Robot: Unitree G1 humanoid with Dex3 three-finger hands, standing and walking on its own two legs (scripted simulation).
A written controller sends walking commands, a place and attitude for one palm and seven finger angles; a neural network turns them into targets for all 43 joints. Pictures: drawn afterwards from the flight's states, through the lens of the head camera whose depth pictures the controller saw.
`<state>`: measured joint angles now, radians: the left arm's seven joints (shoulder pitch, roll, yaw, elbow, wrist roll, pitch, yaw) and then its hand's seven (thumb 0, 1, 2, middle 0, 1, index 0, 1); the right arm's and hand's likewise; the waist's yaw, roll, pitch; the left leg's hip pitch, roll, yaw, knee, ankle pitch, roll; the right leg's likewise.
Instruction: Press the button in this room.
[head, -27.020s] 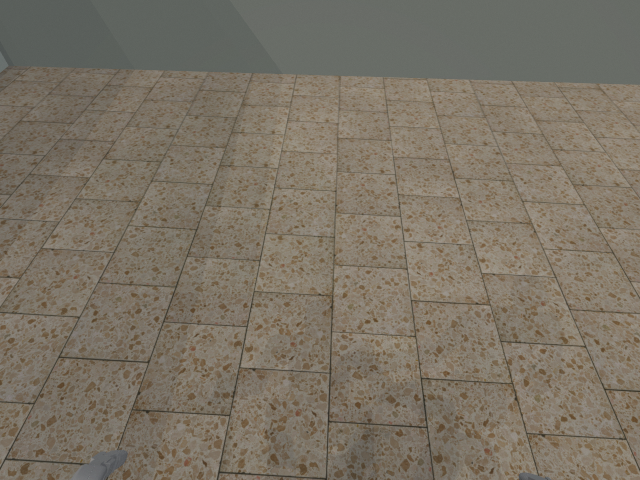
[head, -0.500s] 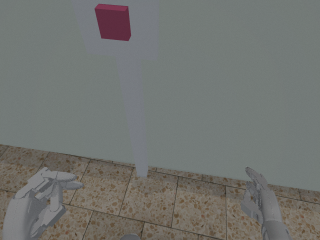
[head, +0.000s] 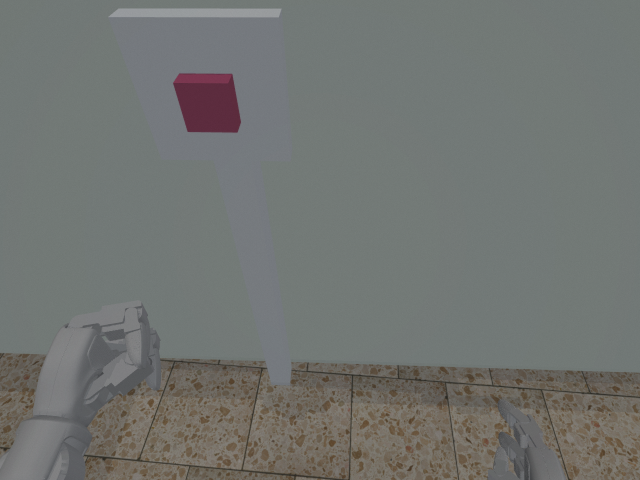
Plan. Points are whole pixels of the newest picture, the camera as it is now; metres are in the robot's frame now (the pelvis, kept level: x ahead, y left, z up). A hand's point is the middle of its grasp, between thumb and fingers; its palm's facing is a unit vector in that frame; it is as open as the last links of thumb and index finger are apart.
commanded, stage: raise the hand and make a fist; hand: left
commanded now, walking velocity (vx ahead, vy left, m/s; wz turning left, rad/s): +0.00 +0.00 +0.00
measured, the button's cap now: (209, 102) +0.50 +0.19 +0.24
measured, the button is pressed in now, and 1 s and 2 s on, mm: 0 0 0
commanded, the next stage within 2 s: aim a knuckle at the button in 0.92 s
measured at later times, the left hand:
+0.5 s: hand (86, 263) +0.24 +0.22 +0.22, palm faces +0.12 -0.99 -0.12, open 3.1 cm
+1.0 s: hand (101, 268) +0.24 +0.21 +0.22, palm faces +0.12 -0.99 -0.10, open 3.1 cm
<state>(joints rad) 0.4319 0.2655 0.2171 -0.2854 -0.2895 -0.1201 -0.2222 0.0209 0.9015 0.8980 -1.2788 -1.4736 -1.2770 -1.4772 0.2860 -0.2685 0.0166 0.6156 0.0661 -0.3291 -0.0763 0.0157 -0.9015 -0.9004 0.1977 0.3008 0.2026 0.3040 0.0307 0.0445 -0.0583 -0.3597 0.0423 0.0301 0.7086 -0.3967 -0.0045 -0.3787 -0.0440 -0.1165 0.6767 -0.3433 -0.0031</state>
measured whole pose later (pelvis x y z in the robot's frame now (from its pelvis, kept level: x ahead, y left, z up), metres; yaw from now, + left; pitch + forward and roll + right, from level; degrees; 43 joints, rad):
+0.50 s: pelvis +0.01 +0.00 +0.02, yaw +1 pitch -3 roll -1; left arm 0.08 0.35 0.36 -0.37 -0.33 0.29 -0.24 0.02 0.90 0.90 -1.30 -1.49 -1.30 -1.50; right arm 0.18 -0.24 0.10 0.62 0.08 -0.26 -0.08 0.01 -0.90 -0.90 0.20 0.30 0.21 0.30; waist 0.09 0.06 -0.04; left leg -0.14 0.03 0.02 0.51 -0.32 -0.01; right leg -0.16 -0.04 -0.13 0.50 -0.28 0.00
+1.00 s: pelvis -0.01 -0.02 +0.02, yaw +1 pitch -5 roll +0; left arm 0.05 0.35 0.37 -0.33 -0.33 0.38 -0.23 0.02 0.90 0.90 -1.30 -1.50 -1.30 -1.50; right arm 0.17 -0.26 0.09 0.64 0.09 -0.23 -0.09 0.01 -0.90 -0.90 0.20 0.30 0.20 0.30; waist 0.07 0.07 -0.03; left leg -0.12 0.04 0.02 0.49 -0.29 -0.02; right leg -0.15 -0.03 -0.13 0.49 -0.26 -0.02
